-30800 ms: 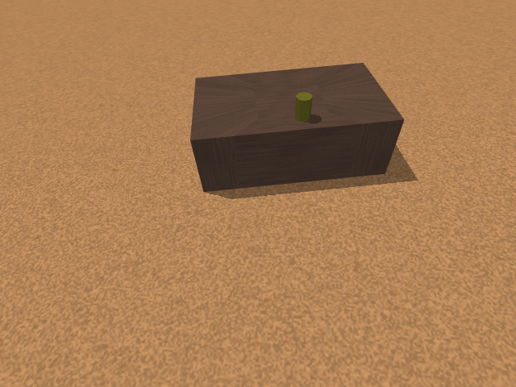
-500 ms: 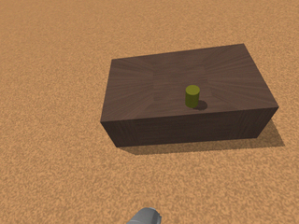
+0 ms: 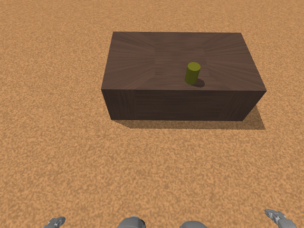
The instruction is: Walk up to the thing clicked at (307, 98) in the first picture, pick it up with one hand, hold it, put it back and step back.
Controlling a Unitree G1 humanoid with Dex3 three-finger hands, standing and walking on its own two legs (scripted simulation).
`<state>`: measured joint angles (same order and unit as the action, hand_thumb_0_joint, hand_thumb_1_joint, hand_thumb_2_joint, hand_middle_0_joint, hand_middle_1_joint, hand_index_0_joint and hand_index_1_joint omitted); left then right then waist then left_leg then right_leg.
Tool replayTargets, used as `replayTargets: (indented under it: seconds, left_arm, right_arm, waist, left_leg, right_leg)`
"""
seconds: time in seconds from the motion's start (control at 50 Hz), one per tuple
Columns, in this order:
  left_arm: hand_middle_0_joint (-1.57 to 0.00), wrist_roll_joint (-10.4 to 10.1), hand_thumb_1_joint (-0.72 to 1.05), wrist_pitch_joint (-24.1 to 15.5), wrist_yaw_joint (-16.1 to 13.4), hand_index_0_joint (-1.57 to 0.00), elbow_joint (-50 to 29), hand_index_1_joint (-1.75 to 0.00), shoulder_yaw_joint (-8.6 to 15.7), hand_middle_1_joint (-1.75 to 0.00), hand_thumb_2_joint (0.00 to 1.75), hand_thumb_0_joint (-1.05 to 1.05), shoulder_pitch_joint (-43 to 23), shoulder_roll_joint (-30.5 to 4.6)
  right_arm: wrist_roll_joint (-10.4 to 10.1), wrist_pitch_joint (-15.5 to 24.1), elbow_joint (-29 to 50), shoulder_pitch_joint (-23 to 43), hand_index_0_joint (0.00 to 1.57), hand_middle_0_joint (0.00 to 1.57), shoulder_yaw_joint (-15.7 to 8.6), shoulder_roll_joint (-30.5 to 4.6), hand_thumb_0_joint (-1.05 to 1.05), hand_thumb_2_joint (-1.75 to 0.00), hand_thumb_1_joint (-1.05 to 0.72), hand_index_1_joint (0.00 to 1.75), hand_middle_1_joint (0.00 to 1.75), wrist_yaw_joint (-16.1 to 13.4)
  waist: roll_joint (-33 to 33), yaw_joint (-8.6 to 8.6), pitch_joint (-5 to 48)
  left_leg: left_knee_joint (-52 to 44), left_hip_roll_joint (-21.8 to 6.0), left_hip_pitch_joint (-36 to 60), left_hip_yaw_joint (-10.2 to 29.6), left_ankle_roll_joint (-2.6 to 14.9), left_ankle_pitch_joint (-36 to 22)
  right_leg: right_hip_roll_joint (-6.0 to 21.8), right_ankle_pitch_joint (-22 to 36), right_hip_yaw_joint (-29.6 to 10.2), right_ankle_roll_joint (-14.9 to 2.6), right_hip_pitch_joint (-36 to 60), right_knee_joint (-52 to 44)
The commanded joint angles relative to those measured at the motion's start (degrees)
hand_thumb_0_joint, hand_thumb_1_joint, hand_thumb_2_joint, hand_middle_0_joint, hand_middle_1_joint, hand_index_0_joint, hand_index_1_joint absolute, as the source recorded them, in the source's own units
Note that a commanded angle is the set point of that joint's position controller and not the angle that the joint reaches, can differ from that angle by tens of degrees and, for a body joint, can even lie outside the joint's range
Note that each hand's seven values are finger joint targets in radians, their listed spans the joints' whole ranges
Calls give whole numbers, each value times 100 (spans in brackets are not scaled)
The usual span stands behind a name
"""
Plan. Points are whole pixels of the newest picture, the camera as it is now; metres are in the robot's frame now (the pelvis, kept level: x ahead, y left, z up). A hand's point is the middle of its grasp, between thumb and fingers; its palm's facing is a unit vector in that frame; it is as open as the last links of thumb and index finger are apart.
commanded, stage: step back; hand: right
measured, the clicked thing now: (192, 73) +0.97 -0.17 -0.35
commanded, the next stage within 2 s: stand in 1.38 s
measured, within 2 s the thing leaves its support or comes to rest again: neither
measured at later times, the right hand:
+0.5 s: hand out of the picture -0.09 -0.25 -0.15, palm faces -0.08 +0.91 -0.40, open 7.4 cm
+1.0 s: hand out of the picture -0.05 -0.27 -0.15, palm faces -0.06 +0.92 -0.39, open 7.4 cm
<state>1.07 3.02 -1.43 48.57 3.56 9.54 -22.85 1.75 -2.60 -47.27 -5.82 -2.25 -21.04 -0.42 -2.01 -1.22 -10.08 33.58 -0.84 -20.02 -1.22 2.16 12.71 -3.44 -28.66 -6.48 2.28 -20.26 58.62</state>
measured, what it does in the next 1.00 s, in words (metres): walks backwards: right foot, then left foot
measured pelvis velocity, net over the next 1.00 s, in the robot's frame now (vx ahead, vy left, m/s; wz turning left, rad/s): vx -0.14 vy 0.00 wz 0.03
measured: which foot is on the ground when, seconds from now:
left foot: down 0.00-0.14, up 0.16-0.40, down 0.42-1.00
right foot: up 0.00-0.08, down 0.10-0.44, up 0.46-0.70, down 0.72-1.00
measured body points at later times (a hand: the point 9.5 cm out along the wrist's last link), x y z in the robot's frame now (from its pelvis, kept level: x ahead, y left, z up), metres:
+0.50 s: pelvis -0.14 +0.01 -0.01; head -0.12 +0.02 +0.44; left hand -0.05 +0.33 -0.12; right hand -0.09 -0.30 -0.12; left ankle -0.17 +0.12 -0.73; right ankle -0.09 -0.12 -0.71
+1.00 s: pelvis -0.14 +0.00 +0.00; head -0.13 +0.00 +0.45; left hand -0.08 +0.31 -0.12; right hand -0.04 -0.31 -0.12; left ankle -0.12 +0.11 -0.73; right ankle -0.14 -0.15 -0.73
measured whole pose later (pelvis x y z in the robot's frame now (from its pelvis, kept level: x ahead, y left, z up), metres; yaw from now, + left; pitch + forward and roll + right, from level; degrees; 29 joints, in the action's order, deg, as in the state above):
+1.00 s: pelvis -0.14 +0.00 +0.00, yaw +2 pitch -3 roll +1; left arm 1.6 -0.4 0.9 55.9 2.0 10.9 -21.2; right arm 1.8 1.5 -56.3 -10.9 -3.0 -21.4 -0.1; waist -0.4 -1.8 -4.2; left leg 32.8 0.5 -14.5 -0.8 0.4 14.5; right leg 3.2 -19.2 -0.2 1.7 -13.1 35.1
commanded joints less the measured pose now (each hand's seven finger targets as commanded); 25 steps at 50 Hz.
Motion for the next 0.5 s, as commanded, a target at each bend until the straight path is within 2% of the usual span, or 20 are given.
replayTargets:
  seconds: [0.0,0.06,0.08,0.1,0.12,0.14,0.16,0.18,0.2,0.22,0.28,0.3,0.34,0.36,0.38,0.4,0.42,0.44,0.46,0.48]
  left_arm:
    - [-20,36,90,-228,-23,-20,-368,-30,237,-30,90,0,199,-862]
    - [-20,110,90,-247,9,-20,-8,-30,266,-30,90,0,808,-887]
    - [-20,168,90,-259,16,-20,-42,-30,360,-30,90,0,772,-1184]
    - [-20,212,90,-267,38,-20,-113,-30,468,-30,90,0,758,-1535]
    - [-20,195,90,-223,56,-20,-279,-30,582,-30,90,0,270,-2052]
    - [-20,159,90,-258,14,-20,-475,-30,583,-30,90,0,-263,-2075]
    - [-20,156,90,-263,-7,-20,-514,-30,505,-30,90,0,-450,-1785]
    - [-20,142,90,-271,-12,-20,-610,-30,410,-30,90,0,-591,-1492]
    - [-20,147,90,-256,-16,-20,-601,-30,400,-30,90,0,-684,-1295]
    - [-20,175,90,-243,-14,-20,-596,-30,426,-30,90,0,-587,-1220]
    - [-20,257,90,-214,12,-20,-530,-30,399,-30,90,0,-167,-1174]
    - [-20,290,90,-200,22,-20,-512,-30,444,-30,90,0,-114,-1222]
    - [-20,261,90,-175,78,-20,-464,-30,491,-30,90,0,34,-1286]
    - [-20,213,90,-121,114,-20,-449,-30,477,-30,90,0,-3,-1334]
    - [-20,166,90,-70,139,-20,-426,-30,385,-30,90,0,91,-1257]
    - [-20,126,90,-41,156,-20,-426,-30,262,-30,90,0,323,-840]
    - [-20,36,90,-58,168,-20,-435,-30,163,-30,90,0,373,-550]
    - [-20,117,90,-84,97,-20,-432,-30,312,-30,90,0,-389,-1089]
    - [-20,116,90,-117,133,-20,-447,-30,354,-30,90,0,-694,-1308]
    - [-20,67,90,-129,192,-20,-343,-30,371,-30,90,0,-619,-1247]
  right_arm:
    - [-6,8,318,-304,20,20,-465,-1513,0,-90,-90,30,30,-53]
    - [-89,-69,378,88,20,20,-431,-1543,0,-90,-90,30,30,-41]
    - [-115,-59,418,138,20,20,-355,-1349,0,-90,-90,30,30,-30]
    - [-141,-31,520,173,20,20,-293,-1143,0,-90,-90,30,30,-22]
    - [-137,-40,519,334,20,20,-329,-1112,0,-90,-90,30,30,-112]
    - [-157,-64,473,222,20,20,-448,-1312,0,-90,-90,30,30,-152]
    - [-151,-71,312,10,20,20,-455,-1417,0,-90,-90,30,30,-117]
    - [-173,-72,202,-74,20,20,-405,-1383,0,-90,-90,30,30,-94]
    - [-189,-50,115,-205,20,20,-347,-1221,0,-90,-90,30,30,-106]
    - [-186,-8,97,-290,20,20,-311,-1125,0,-90,-90,30,30,-117]
    - [-121,147,98,-331,20,20,-246,-1097,0,-90,-90,30,30,-96]
    - [-83,202,84,-373,20,20,-248,-1084,0,-90,-90,30,30,-95]
    - [-10,316,-33,-495,20,20,-281,-1077,0,-90,-90,30,30,-98]
    - [14,371,-149,-681,20,20,-302,-1037,0,-90,-90,30,30,-119]
    - [41,415,-318,-911,20,20,-341,-1042,0,-90,-90,30,30,-132]
    - [120,475,-337,-911,20,20,-431,-1267,0,-90,-90,30,30,-150]
    - [201,497,-232,-614,20,20,-492,-1699,0,-90,-90,30,30,-147]
    - [114,493,-185,-625,20,20,-529,-2112,0,-90,-90,30,30,-127]
    - [118,524,-168,-303,20,20,-530,-2019,0,-90,-90,30,30,-125]
    - [128,578,-169,-57,20,20,-443,-1746,0,-90,-90,30,30,-121]
  waist:
    - [1454,249,1761]
    - [1123,-91,1914]
    - [578,-96,1784]
    - [-558,-141,1524]
    - [-1494,-358,1189]
    - [-1545,-160,729]
    - [-1109,17,551]
    - [-544,136,537]
    - [-508,197,594]
    - [-562,129,761]
    - [-791,-116,962]
    - [-1012,-201,1079]
    - [-1167,-296,1257]
    - [-1151,-165,1270]
    - [-835,-78,1351]
    - [143,-126,1370]
    - [1161,-223,1124]
    - [898,239,756]
    - [736,205,366]
    - [532,54,206]
  left_leg:
    - [-336,-1414,2078,1304,1113,-2571]
    - [-52,-1244,1128,1124,677,-1660]
    - [152,-959,353,1053,393,-826]
    - [874,-139,-670,745,36,601]
    - [2242,509,-593,513,-217,2182]
    - [3200,187,-339,1074,-265,2288]
    - [3460,268,-77,1230,-210,2010]
    - [3512,530,-88,1146,-196,1654]
    - [3550,736,-330,999,-216,1486]
    - [3539,794,-372,873,-257,1401]
    - [1870,524,-676,431,-374,1468]
    - [1249,376,-810,243,-386,1553]
    - [9,254,-341,12,-344,1583]
    - [-1017,225,281,-25,-248,1169]
    - [-1751,281,1059,162,-164,610]
    - [-1847,-455,1811,1519,26,981]
    - [-1900,-1578,2062,3147,423,1237]
    - [-2094,-2229,506,3573,1138,2198]
    - [-2273,-2175,-354,3488,1197,2502]
    - [-2085,-1693,-294,2624,921,1745]
  right_leg:
    - [303,106,452,-82,-128,-1990]
    - [242,1536,674,-349,1042,-3553]
    - [597,1693,-63,-521,1347,-3515]
    - [1518,1600,-1448,-951,1357,-3694]
    - [2622,1798,-2297,-1895,160,-4142]
    - [2960,1819,-2631,-2096,-839,-4320]
    - [2653,2024,-2074,-1871,-1097,-4239]
    - [2020,2587,-1046,-1574,-799,-3864]
    - [1664,2963,-466,-1380,-424,-3569]
    - [1480,2857,-246,-1289,-194,-3431]
    - [1248,1213,-220,-1144,925,-3423]
    - [1356,957,-348,-1201,1440,-3395]
    - [1522,853,-486,-1247,1687,-3159]
    - [1524,1082,-419,-1170,1396,-2847]
    - [1334,1218,-210,-954,902,-2303]
    - [998,620,1,-662,-237,-1487]
    - [292,-270,554,-323,-1636,-740]
    - [680,-387,20,-246,-1034,-582]
    - [732,-206,-140,-305,-492,-381]
    - [696,250,-278,-327,-314,-473]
